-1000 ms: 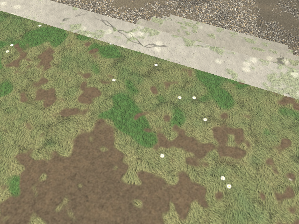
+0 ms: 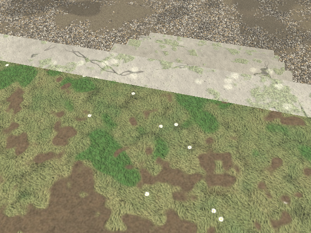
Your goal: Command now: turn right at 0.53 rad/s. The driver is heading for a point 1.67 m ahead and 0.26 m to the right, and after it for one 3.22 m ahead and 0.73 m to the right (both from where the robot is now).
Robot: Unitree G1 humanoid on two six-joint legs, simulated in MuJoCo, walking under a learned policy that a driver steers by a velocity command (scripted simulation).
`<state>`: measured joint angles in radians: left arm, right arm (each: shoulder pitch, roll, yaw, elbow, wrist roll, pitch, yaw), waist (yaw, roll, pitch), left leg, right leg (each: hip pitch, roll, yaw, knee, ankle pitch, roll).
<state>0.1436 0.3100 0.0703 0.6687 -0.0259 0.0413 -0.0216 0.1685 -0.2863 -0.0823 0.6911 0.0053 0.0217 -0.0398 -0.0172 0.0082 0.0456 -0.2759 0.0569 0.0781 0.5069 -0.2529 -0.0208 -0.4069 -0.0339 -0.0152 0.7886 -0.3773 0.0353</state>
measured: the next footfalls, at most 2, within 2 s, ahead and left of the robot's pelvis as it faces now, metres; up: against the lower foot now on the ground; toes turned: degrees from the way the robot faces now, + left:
right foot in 0.04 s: +0.04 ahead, -0.12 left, +0.00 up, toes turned -3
left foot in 0.58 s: +0.10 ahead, +0.08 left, +0.00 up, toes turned -26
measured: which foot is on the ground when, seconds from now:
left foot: down 0.00-0.04, up 0.06-0.56, down 0.58-1.00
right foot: up 0.00-0.02, down 0.04-0.58, up 0.60-0.90, down 0.92-1.00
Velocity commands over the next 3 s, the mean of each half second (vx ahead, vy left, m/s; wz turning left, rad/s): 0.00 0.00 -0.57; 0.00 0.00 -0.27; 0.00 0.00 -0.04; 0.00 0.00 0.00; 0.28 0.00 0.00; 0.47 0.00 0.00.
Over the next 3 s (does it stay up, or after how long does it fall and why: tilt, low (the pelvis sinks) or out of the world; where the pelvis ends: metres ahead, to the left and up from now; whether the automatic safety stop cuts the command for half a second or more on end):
stays up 0.36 -0.21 0.01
